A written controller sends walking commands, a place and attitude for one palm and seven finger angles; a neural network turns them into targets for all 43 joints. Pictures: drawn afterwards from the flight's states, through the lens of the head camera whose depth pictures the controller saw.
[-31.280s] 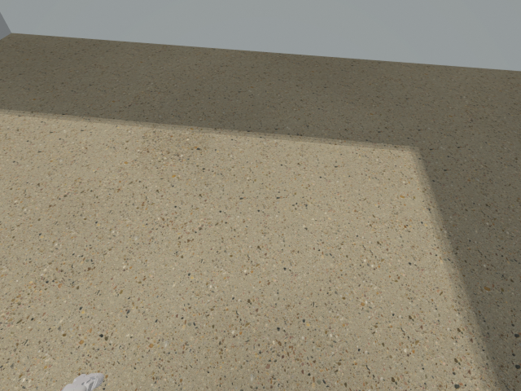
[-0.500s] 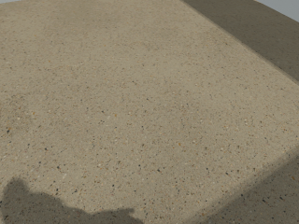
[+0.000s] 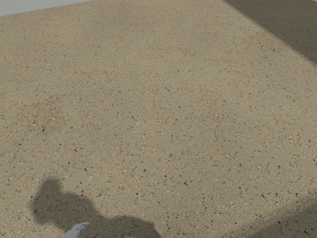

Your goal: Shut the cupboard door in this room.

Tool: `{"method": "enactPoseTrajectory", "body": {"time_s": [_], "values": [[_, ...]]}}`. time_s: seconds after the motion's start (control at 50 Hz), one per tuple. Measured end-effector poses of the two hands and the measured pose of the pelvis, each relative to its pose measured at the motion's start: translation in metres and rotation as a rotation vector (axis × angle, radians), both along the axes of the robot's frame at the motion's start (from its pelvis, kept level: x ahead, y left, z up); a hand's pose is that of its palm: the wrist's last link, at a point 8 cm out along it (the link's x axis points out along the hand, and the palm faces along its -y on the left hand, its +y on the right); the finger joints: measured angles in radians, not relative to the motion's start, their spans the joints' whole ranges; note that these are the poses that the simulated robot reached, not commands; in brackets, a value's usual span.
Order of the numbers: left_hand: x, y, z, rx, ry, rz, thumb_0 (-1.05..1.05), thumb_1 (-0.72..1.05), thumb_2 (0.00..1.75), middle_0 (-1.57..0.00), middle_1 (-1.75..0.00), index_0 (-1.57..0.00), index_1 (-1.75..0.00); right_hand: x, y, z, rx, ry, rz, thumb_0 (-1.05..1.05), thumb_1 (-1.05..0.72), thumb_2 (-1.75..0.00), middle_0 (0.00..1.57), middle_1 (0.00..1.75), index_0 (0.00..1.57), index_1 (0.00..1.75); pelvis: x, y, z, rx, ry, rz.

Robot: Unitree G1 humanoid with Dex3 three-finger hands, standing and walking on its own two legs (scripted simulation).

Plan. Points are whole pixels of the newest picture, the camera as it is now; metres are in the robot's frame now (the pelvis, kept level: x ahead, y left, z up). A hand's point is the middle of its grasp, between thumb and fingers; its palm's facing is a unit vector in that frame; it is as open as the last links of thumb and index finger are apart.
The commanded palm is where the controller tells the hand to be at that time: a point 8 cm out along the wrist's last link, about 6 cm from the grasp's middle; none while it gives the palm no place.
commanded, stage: turn or walk to find it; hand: left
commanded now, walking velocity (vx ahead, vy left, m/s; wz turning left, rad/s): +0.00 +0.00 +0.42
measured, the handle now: out of the picture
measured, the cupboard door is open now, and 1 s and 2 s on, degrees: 94 94 94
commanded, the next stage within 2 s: none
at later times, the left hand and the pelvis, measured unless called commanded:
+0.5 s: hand out of the picture -0.03 +0.25 -0.18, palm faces +0.27 -0.93 -0.25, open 7.4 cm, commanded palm none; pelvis -0.01 +0.03 +0.00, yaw +14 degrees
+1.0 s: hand out of the picture +0.00 +0.19 -0.14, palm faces +0.44 -0.86 -0.27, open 7.4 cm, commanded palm none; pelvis +0.01 -0.01 +0.01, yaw +27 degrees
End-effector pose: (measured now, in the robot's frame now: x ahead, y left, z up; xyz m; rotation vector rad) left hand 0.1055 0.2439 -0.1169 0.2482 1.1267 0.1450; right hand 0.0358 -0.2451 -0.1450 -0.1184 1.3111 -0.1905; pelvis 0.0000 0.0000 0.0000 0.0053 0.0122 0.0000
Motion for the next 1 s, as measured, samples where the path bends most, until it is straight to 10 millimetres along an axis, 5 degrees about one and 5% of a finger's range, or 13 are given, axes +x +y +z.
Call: {"method": "enactPoseTrajectory", "body": {"time_s": [0.22, 0.46, 0.64, 0.82, 1.0], "values": [[-0.063, -0.010, 0.004, -0.013, 0.073, 0.139, 0.01, 0.90, 0.89, -0.20, -0.30, -0.21, -0.30, 0.015, -0.013, 0.005, -0.004, 0.069, 0.111, 0.00, -0.91, -0.90, 0.20, 0.30, 0.20, 0.30, -0.001, -0.007, 0.009, 0.027, -0.016, 0.122], [-0.152, 0.046, -0.033, -0.051, 0.228, 0.339, 0.01, 0.90, 0.89, -0.20, -0.30, -0.21, -0.30, 0.103, 0.049, 0.023, -0.073, -0.110, 0.326, 0.00, -0.91, -0.90, 0.20, 0.30, 0.20, 0.30, -0.006, 0.031, -0.005, -0.004, -0.015, 0.221], [-0.138, 0.060, -0.011, -0.041, 0.135, 0.388, 0.01, 0.91, 0.89, -0.20, -0.30, -0.20, -0.30, 0.115, 0.071, 0.035, -0.052, -0.126, 0.399, 0.00, -0.91, -0.90, 0.20, 0.30, 0.21, 0.30, -0.006, 0.034, 0.011, -0.024, -0.012, 0.298], [-0.103, 0.032, 0.001, 0.002, 0.009, 0.397, 0.01, 0.90, 0.89, -0.20, -0.30, -0.20, -0.30, 0.108, 0.045, 0.006, 0.008, -0.054, 0.412, 0.00, -0.91, -0.90, 0.20, 0.30, 0.21, 0.30, 0.002, 0.004, 0.001, 0.010, -0.002, 0.379], [-0.135, -0.012, 0.009, -0.005, 0.039, 0.494, 0.00, 0.90, 0.89, -0.20, -0.30, -0.21, -0.30, 0.116, 0.020, 0.000, 0.006, 0.030, 0.470, 0.00, -0.91, -0.90, 0.20, 0.30, 0.20, 0.30, 0.007, -0.013, 0.007, 0.025, -0.014, 0.477]]}}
